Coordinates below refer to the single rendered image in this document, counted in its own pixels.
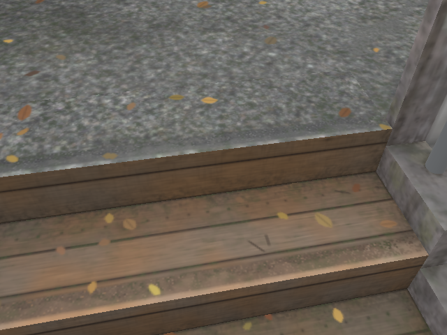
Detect stairs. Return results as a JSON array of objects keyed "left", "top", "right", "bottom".
[{"left": 0, "top": 129, "right": 433, "bottom": 335}]

